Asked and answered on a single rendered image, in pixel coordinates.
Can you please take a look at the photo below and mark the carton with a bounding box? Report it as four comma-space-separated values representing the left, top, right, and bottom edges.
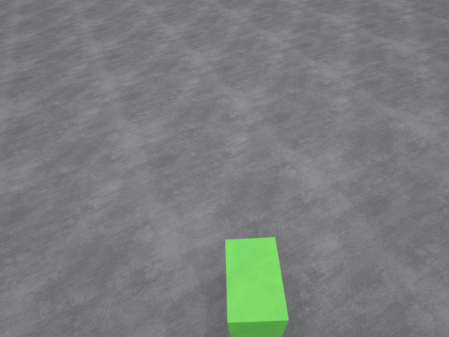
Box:
225, 237, 289, 337

